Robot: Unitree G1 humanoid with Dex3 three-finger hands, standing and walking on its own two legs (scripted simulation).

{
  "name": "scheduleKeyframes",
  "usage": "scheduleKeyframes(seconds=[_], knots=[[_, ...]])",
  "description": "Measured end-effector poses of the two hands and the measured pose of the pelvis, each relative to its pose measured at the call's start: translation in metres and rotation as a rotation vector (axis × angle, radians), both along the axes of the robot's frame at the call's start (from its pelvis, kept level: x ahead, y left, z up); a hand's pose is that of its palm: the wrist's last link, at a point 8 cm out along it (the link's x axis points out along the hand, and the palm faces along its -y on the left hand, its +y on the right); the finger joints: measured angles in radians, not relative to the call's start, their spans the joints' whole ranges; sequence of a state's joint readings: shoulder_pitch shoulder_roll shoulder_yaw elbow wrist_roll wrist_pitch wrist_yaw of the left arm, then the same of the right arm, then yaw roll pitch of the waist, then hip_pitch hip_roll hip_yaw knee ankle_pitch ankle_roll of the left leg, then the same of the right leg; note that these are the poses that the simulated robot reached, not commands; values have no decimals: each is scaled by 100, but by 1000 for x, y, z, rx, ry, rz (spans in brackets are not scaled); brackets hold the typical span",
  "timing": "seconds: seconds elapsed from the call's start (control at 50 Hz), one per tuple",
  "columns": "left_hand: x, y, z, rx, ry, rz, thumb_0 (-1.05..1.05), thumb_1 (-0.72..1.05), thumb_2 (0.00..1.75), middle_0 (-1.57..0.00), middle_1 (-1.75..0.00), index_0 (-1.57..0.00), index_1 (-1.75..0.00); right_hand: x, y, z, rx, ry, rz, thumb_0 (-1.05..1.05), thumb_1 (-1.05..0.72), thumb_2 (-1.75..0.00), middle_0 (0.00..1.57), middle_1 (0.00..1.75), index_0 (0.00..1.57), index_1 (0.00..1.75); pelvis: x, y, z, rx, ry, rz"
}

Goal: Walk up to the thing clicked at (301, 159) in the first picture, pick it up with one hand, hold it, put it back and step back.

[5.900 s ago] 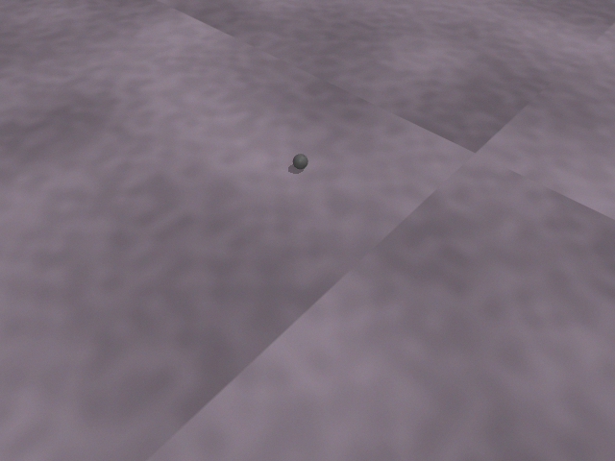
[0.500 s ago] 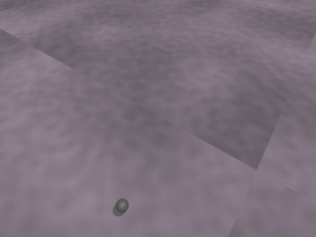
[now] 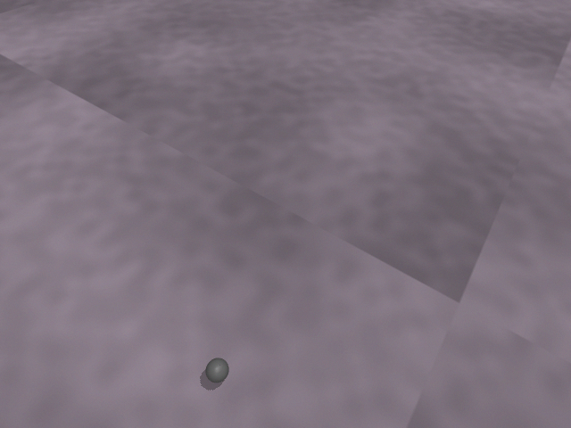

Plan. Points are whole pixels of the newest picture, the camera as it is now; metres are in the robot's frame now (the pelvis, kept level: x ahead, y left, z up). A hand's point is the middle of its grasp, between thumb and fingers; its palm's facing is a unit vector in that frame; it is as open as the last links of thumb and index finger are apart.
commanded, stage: stand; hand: left
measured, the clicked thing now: (217, 370) +0.43 +0.22 -0.75
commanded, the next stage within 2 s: none
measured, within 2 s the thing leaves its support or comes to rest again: neither
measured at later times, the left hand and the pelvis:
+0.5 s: hand out of the picture +0.07 +0.25 -0.16, palm faces -0.01 -0.94 -0.34, open 7.4 cm; pelvis +0.00 +0.00 +0.00, yaw +0 degrees
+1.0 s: hand out of the picture +0.07 +0.25 -0.16, palm faces -0.01 -0.94 -0.34, open 7.4 cm; pelvis +0.00 +0.00 +0.00, yaw +1 degrees
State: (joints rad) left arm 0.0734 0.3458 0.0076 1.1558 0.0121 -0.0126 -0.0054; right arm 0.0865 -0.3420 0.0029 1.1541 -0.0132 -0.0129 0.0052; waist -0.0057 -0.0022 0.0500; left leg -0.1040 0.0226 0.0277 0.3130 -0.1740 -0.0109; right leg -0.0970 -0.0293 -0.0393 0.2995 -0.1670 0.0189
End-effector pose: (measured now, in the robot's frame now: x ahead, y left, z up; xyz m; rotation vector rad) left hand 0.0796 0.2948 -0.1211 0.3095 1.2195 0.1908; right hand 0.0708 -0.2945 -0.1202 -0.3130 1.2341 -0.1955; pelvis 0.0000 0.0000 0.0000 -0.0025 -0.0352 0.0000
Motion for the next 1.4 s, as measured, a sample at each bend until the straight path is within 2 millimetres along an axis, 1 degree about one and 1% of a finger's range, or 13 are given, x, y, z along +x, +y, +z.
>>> scheduleKeyframes(seconds=[0.44, 0.74, 0.96, 1.22, 1.4], knots=[[-17, 2, 0, 5, 17, 18, 1, 91, 90, -20, -30, -20, -30, 6, 1, 0, 4, -12, 28, 1, -90, -89, 20, 30, 20, 30, 0, -1, 0, 2, -3, 7], [-25, 1, -1, 4, 33, 23, 1, 91, 90, -20, -30, -20, -30, -1, -1, -1, 1, 9, 28, 1, -90, -89, 20, 30, 20, 30, -1, -2, 0, 2, -1, 12], [-20, 1, 0, 6, 28, 22, 1, 91, 90, -20, -30, -20, -30, -1, -2, -1, 1, 18, 28, 1, -90, -89, 20, 30, 20, 30, 2, -3, 0, 1, 3, 15], [-13, 1, 1, 7, 12, 18, 1, 91, 90, -20, -30, -20, -30, 8, -1, 0, 0, 1, 35, 1, -90, -89, 20, 30, 20, 30, 5, -2, 0, 1, 1, 17], [-13, 2, 1, 7, 9, 18, 1, 91, 90, -20, -30, -20, -30, 11, 0, 1, -1, -13, 38, 0, -90, -89, 20, 30, 20, 30, 4, -2, 0, 1, -2, 15]])
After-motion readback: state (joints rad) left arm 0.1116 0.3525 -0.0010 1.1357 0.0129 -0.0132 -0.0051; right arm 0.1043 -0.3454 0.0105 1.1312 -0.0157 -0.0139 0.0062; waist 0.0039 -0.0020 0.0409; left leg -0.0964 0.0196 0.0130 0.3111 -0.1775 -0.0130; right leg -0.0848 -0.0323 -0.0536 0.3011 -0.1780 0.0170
